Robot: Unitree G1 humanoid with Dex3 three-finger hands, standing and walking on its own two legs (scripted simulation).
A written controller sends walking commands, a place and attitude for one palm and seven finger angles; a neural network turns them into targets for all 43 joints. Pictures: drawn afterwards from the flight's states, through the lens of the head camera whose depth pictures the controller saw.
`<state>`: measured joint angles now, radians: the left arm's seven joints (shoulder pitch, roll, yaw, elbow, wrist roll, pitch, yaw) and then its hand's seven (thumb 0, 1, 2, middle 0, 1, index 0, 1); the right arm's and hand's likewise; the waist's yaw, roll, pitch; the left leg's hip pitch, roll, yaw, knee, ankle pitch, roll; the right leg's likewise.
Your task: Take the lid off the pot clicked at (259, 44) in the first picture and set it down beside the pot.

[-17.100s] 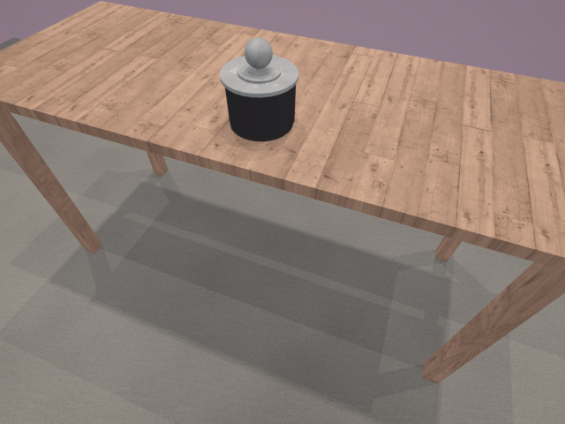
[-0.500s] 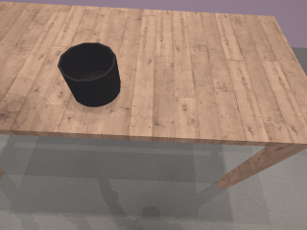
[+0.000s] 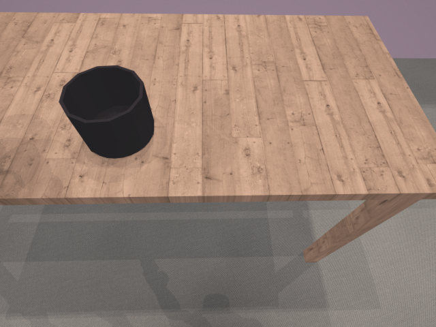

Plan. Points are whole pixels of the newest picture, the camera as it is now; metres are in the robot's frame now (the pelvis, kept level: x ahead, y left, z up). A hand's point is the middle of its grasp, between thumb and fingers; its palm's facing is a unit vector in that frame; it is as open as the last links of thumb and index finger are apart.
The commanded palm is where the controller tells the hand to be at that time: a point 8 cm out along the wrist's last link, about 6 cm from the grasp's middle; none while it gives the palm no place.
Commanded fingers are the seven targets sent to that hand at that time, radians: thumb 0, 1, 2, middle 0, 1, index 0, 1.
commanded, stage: move the lid sideways beside the pot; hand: left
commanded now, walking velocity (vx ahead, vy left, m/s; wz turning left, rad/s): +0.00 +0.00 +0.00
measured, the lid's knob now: out of the picture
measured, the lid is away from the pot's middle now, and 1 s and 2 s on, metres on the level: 0.22 0.22 0.22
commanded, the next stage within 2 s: lower the lid onto the table in 0.24 s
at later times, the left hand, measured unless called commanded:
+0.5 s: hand out of the picture +0.47 +0.36 +0.29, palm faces -0.19 -0.30 -0.94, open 7.5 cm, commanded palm +0.53 +0.37 +0.38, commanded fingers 0.00 0.64 0.96 -0.76 -1.11 -0.81 -1.12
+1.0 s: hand out of the picture +0.48 +0.37 +0.26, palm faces -0.22 -0.35 -0.91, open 7.5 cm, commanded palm +0.54 +0.38 +0.34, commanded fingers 0.00 0.64 0.96 -0.76 -1.11 -0.81 -1.12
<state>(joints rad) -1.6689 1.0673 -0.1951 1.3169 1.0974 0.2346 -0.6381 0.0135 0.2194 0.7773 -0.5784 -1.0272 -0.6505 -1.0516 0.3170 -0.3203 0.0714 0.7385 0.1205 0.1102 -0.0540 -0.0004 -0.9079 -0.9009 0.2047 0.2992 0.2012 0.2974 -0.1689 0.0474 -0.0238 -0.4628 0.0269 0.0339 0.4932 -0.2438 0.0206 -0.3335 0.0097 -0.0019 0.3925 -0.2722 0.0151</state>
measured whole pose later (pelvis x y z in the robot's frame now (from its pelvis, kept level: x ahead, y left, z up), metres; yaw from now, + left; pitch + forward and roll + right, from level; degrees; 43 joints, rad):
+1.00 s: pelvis +0.01 +0.00 +0.00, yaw +0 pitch +14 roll -2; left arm -1.68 1.05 -0.20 1.39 1.07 0.31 -0.62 0.01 0.23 0.78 -0.58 -1.03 -0.65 -1.05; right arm 0.35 -0.31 0.06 0.77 0.11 0.07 -0.05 0.00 -0.91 -0.90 0.21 0.30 0.20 0.30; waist -0.19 0.04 -0.03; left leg -0.51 0.03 0.02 0.53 -0.27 0.02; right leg -0.37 0.01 -0.01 0.40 -0.28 0.02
